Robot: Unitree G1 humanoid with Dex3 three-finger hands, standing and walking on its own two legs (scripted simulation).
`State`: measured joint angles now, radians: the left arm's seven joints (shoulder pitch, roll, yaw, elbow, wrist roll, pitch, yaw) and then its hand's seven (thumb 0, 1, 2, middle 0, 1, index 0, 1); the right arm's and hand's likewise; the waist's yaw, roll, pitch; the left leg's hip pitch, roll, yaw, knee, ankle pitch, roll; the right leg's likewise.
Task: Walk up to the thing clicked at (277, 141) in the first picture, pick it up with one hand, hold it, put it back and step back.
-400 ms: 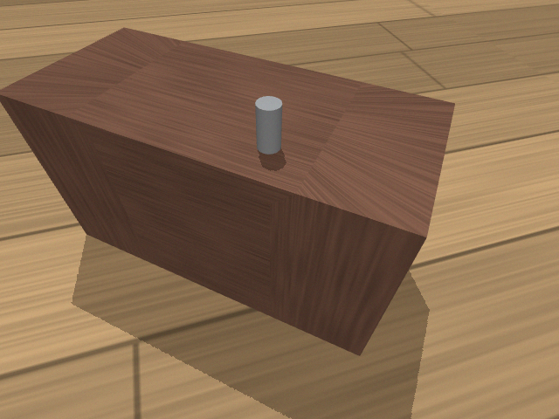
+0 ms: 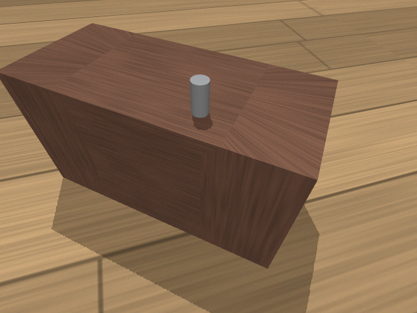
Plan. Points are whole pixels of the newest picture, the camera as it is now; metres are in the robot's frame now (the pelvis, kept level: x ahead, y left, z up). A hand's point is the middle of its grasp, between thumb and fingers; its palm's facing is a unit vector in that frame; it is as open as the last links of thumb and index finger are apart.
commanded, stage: stand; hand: left
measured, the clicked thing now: (200, 96) +0.77 +0.03 -0.02
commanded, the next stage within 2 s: walk up in 0.72 s
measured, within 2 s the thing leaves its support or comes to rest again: neither
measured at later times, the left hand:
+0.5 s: hand out of the picture +0.08 +0.26 -0.16, palm faces -0.01 -0.94 -0.34, open 7.4 cm
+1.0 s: hand out of the picture +0.12 +0.25 -0.15, palm faces -0.16 -0.89 -0.42, open 7.4 cm
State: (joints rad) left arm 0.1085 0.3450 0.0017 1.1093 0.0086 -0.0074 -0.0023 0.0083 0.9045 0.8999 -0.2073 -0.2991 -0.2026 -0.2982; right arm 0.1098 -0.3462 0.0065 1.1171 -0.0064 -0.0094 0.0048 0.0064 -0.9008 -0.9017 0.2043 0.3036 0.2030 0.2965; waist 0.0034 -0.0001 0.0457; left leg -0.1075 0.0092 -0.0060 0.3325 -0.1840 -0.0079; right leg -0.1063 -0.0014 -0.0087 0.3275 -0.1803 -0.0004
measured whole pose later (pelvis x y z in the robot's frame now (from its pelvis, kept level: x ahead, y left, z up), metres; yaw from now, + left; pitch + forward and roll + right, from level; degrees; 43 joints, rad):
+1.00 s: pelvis +0.05 -0.03 -0.02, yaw -8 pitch -3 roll +1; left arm 0.29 0.40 0.07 0.98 0.03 -0.04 -0.05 0.01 0.90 0.90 -0.21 -0.30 -0.20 -0.30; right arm 0.24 -0.43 -0.09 0.95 -0.05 0.00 0.05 0.01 -0.90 -0.90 0.21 0.30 0.21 0.30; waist -0.02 0.03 0.09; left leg -0.09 0.08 0.11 0.55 -0.41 0.02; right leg -0.31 -0.03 -0.04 0.59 -0.24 -0.02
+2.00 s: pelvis +0.26 +0.04 -0.04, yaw -25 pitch -1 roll +1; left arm 0.21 0.39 0.03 0.82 0.01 -0.01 0.01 0.01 0.90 0.90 -0.21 -0.30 -0.21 -0.30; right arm 0.20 -0.39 -0.04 0.87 0.00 0.00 0.00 0.01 -0.90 -0.90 0.20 0.30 0.20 0.30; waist 0.00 -0.01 0.13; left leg -0.35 0.02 0.03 0.77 -0.39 0.00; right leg -0.43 0.00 0.06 0.83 -0.38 -0.01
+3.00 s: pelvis +0.26 +0.05 +0.00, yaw -27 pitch -2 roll +0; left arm 0.08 0.34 0.02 1.16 0.00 0.01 -0.02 0.01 0.90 0.90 -0.21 -0.30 -0.20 -0.30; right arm 0.10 -0.35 -0.01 1.15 -0.01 -0.02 0.01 0.01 -0.90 -0.90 0.20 0.30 0.20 0.30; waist 0.00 -0.01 0.05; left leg -0.13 0.04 0.08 0.35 -0.18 -0.02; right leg -0.17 0.00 0.07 0.36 -0.16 0.02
